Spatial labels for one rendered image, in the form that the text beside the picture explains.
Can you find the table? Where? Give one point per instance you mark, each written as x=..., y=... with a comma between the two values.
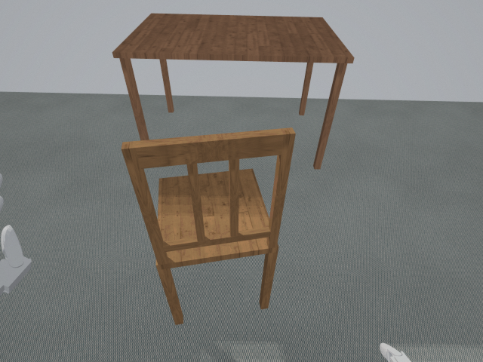
x=235, y=38

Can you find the robot right hand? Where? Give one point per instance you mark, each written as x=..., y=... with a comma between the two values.
x=392, y=355

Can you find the chair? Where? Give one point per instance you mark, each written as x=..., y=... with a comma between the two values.
x=211, y=217

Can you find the robot left hand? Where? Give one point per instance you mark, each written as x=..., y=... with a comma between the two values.
x=15, y=266

